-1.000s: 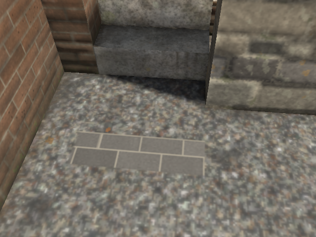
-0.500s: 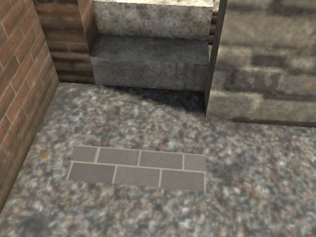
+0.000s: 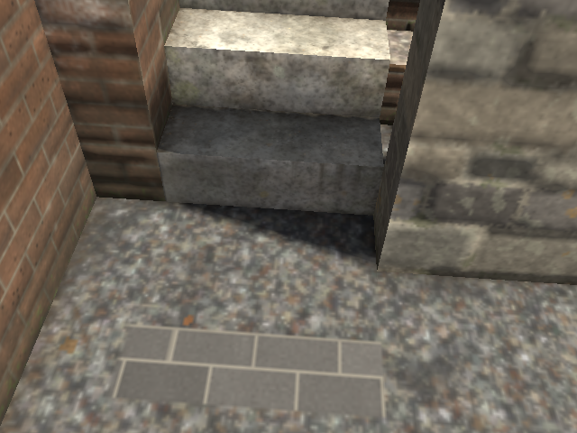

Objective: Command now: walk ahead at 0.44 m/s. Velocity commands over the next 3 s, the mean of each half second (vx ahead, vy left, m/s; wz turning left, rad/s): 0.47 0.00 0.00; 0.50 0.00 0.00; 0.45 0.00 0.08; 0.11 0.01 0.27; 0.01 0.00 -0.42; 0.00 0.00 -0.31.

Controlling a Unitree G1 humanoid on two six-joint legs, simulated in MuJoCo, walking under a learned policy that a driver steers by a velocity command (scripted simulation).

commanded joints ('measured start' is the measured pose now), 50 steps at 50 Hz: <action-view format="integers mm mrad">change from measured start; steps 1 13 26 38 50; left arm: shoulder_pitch -63 -335 -29 228 165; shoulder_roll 19 59 103 141 40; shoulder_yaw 8 1 10 1 -9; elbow -59 -185 -45 30 -33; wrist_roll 9 1 35 33 86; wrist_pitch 8 -10 -28 23 4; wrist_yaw -4 -47 -21 15 -12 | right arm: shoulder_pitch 61 95 -105 -551 -178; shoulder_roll -124 -186 -112 -130 -166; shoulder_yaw -10 -37 -23 0 -23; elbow -26 -20 -149 -298 -169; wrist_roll -7 7 14 16 -25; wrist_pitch -2 17 21 -4 20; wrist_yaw -14 -37 -42 20 -17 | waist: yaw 10 15 -6 125 45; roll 88 123 -42 -15 94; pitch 96 115 36 101 -62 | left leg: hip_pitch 81 202 -506 -614 -6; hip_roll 250 294 210 121 286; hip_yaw -202 -88 -120 -52 -315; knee -179 -102 775 184 -113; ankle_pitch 374 644 51 343 192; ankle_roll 123 90 -23 -31 125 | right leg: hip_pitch -222 -33 262 567 -3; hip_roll -43 48 -136 -166 -31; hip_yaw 12 -49 175 76 40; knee -110 -578 -1020 -949 1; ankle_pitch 98 187 85 226 -77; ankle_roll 20 -39 -182 -107 -10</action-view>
